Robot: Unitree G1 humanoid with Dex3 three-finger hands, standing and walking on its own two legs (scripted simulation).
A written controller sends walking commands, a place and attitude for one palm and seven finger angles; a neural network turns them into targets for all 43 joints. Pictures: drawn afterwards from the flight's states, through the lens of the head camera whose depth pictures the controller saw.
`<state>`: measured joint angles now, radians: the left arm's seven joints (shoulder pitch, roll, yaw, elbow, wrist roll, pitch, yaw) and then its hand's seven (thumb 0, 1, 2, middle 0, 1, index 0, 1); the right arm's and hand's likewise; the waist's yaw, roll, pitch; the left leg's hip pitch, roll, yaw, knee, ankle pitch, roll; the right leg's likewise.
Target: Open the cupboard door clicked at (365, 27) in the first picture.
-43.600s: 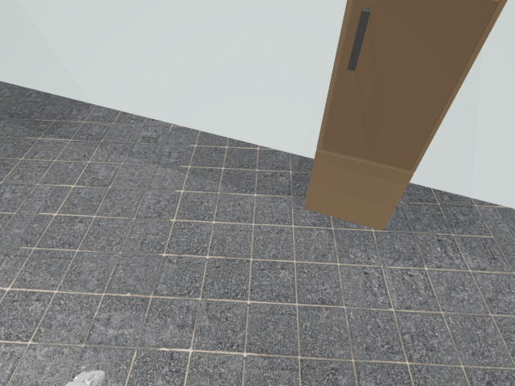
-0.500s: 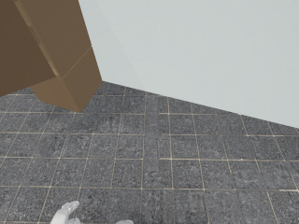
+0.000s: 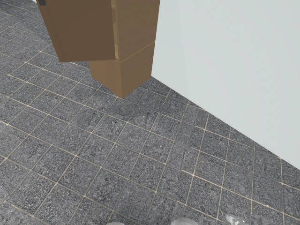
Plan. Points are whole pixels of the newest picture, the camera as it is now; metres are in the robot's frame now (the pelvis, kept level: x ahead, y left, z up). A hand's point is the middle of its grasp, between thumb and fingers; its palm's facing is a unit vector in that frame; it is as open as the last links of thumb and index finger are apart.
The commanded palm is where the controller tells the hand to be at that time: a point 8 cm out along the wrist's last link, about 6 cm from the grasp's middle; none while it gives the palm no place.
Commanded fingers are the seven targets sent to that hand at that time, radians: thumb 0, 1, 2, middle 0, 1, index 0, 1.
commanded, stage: turn to face it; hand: left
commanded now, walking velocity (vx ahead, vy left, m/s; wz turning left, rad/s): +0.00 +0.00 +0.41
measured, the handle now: out of the picture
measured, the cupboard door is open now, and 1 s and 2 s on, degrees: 50 50 50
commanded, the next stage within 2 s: take the last steps up to it in 0.36 s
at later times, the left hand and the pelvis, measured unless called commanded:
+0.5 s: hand out of the picture +0.04 +0.14 -0.15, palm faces +0.22 -0.95 -0.23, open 7.3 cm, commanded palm none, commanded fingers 0.00 0.90 0.90 -0.20 -0.30 -0.20 -0.30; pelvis +0.01 -0.05 +0.01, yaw +12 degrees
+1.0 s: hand out of the picture +0.04 +0.25 -0.16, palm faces +0.36 -0.91 -0.19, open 7.4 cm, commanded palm none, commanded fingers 0.00 0.90 0.90 -0.20 -0.30 -0.20 -0.30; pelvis +0.07 +0.05 +0.01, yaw +18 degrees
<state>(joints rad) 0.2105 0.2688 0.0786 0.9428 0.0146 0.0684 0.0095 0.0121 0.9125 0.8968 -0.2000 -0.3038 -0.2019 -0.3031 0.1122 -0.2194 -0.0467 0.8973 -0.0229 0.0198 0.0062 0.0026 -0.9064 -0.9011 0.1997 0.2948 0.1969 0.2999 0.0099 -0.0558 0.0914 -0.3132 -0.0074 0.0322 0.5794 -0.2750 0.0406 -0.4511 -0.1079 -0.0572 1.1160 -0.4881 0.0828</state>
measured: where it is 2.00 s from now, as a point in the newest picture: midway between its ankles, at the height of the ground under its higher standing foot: (115, 182)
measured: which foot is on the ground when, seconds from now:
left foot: down 0.00-0.30, up 0.32-0.74, down 0.76-1.00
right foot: up 0.00-0.28, down 0.30-0.76, up 0.78-1.00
